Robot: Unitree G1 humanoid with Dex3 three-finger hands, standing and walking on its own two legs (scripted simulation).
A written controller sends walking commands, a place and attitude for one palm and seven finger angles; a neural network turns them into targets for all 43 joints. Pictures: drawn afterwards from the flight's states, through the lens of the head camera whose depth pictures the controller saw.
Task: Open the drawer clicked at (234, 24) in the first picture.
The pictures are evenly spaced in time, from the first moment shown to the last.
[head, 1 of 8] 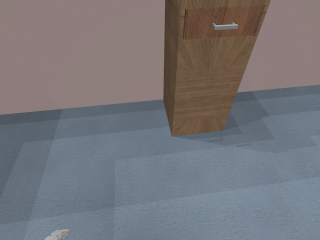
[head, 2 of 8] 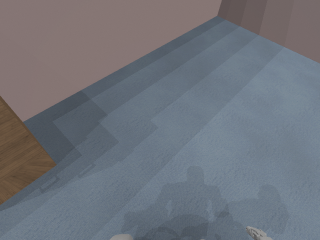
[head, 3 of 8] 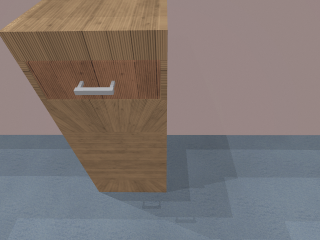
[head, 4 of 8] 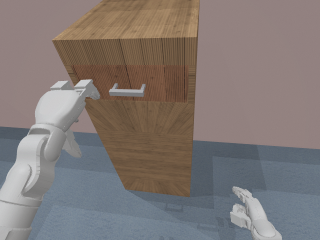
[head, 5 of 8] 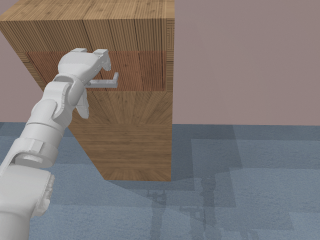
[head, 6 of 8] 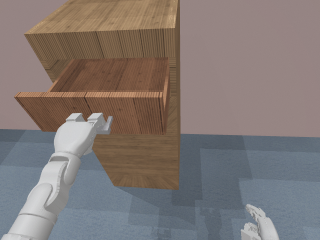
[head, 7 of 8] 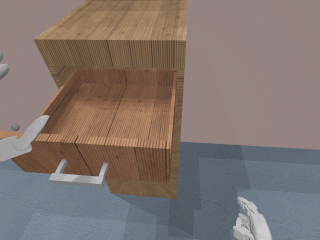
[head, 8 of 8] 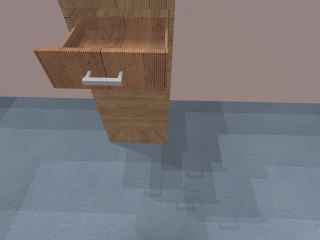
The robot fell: no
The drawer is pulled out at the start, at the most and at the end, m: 0.00 0.29 0.29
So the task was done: yes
